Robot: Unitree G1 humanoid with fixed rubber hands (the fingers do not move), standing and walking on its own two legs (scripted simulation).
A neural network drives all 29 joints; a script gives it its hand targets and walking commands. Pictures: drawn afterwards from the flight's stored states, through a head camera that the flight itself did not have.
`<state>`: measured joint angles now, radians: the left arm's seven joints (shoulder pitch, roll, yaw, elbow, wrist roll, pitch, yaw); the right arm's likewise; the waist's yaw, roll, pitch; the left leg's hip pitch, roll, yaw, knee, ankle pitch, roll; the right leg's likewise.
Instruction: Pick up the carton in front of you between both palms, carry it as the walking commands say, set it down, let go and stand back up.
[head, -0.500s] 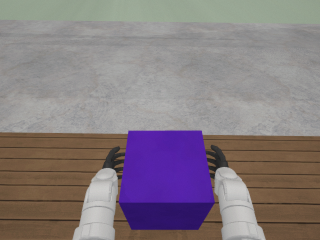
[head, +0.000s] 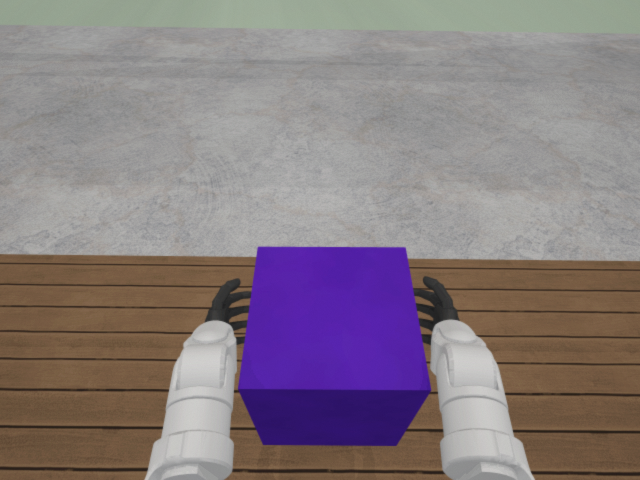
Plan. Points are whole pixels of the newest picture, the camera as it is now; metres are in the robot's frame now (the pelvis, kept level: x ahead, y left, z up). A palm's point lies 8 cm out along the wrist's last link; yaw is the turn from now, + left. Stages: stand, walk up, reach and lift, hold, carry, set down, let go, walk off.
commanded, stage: reach and lift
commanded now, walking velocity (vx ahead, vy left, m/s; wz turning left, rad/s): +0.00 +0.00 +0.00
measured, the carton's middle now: (330, 351) +0.31 +0.00 -0.05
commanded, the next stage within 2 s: hold in 0.46 s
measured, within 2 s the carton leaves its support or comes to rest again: neither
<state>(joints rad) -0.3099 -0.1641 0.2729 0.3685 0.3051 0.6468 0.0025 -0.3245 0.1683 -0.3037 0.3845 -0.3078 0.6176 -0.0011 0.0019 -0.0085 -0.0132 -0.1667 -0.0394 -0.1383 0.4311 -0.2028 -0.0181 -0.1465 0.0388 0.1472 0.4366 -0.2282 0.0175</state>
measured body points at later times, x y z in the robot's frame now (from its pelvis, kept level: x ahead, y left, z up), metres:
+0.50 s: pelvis +0.01 +0.00 +0.00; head -0.03 +0.00 +0.45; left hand +0.31 +0.15 +0.03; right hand +0.31 -0.15 +0.04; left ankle +0.02 +0.13 -0.74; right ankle +0.01 -0.13 -0.74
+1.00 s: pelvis +0.00 +0.00 +0.00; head -0.05 +0.00 +0.45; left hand +0.30 +0.15 +0.05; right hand +0.30 -0.15 +0.05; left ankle +0.02 +0.13 -0.74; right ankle +0.01 -0.13 -0.74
